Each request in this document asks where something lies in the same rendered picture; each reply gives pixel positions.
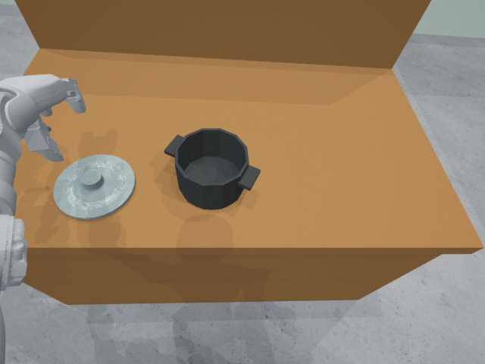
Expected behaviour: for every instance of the robot left upper arm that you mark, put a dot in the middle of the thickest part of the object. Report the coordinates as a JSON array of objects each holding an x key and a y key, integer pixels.
[{"x": 13, "y": 262}]

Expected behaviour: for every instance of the robot left forearm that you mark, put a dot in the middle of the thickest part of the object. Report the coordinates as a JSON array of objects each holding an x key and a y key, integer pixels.
[{"x": 17, "y": 113}]

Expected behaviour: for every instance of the lid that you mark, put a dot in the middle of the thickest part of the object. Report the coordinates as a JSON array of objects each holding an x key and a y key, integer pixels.
[{"x": 73, "y": 199}]

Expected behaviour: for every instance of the pot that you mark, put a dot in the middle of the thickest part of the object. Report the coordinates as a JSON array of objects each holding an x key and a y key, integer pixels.
[{"x": 212, "y": 167}]

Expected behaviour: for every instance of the robot left hand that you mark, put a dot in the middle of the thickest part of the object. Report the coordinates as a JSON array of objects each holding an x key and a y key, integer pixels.
[{"x": 47, "y": 90}]

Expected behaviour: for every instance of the knob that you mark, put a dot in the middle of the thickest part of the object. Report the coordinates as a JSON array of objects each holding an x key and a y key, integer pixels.
[{"x": 92, "y": 179}]

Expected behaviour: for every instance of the table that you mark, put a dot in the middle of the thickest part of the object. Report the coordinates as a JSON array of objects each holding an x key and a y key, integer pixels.
[{"x": 350, "y": 196}]

